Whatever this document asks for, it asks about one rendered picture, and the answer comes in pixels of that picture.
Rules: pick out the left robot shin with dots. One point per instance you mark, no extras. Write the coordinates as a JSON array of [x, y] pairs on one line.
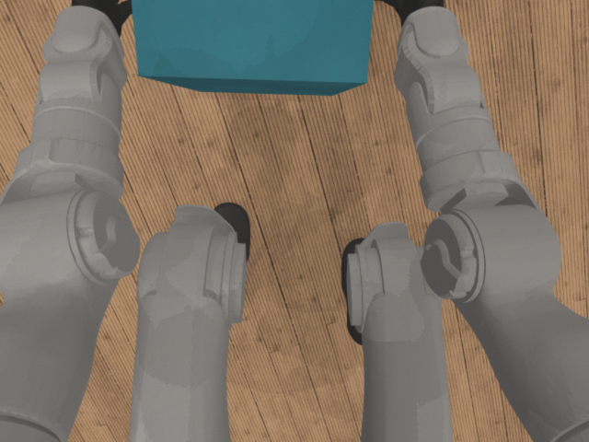
[[151, 258]]

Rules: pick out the carton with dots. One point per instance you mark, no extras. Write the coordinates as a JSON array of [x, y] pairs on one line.
[[290, 47]]

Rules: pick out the robot left upper arm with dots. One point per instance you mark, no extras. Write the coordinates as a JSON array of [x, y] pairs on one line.
[[61, 258]]

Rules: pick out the left robot forearm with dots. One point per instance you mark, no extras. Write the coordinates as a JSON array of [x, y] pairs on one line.
[[76, 127]]

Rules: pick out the robot right upper arm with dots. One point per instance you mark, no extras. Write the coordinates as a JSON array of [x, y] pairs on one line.
[[499, 265]]

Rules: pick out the right robot hand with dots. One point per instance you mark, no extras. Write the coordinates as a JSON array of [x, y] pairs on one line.
[[406, 7]]

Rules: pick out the robot left foot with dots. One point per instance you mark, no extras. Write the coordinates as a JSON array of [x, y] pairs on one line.
[[237, 217]]

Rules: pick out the left robot hand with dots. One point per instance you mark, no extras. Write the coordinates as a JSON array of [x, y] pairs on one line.
[[117, 13]]

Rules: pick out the right robot forearm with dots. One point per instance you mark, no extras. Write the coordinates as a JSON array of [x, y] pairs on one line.
[[462, 163]]

